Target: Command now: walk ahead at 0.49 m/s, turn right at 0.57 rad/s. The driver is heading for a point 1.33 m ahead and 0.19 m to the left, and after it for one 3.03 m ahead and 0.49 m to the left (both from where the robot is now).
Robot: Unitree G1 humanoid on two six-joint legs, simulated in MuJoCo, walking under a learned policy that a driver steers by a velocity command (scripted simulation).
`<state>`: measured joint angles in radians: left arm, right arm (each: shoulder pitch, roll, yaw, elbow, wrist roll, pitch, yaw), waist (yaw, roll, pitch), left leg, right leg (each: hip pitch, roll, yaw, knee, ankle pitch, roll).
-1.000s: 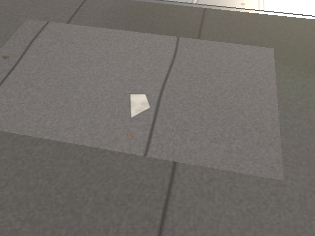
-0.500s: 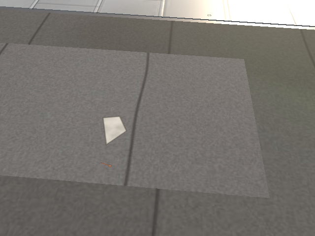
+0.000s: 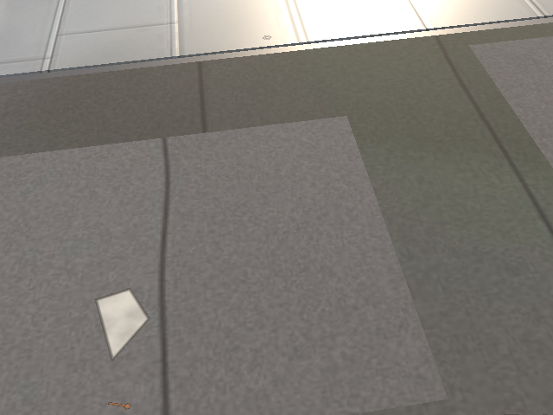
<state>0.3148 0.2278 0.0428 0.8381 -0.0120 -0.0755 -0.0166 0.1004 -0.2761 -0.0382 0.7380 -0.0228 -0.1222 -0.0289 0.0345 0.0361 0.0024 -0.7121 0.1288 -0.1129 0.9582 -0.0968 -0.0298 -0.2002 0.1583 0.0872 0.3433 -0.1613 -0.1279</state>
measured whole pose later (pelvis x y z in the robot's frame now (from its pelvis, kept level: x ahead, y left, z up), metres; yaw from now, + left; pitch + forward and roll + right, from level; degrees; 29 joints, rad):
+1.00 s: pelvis +0.51 +0.02 +0.00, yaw +15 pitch +2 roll -2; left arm 0.34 0.27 0.07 0.84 0.01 -0.10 0.00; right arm 0.19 -0.31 -0.07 0.65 0.02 -0.03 0.01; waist 0.07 0.06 0.00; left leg -0.73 0.09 -0.08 0.98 -0.10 0.00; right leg -0.07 0.02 -0.12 0.27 -0.23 -0.03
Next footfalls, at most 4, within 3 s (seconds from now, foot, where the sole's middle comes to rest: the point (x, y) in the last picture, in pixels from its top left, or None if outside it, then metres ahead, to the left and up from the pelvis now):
0.22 left None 0.31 0.14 -0.78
0.70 right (347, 405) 0.52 -0.09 -0.78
1.22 left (216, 324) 0.73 0.24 -0.78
1.80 right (264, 218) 1.09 0.14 -0.78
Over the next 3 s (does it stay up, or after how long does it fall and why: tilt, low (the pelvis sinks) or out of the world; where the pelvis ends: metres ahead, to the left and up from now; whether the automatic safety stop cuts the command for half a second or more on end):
stays up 1.53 0.20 0.00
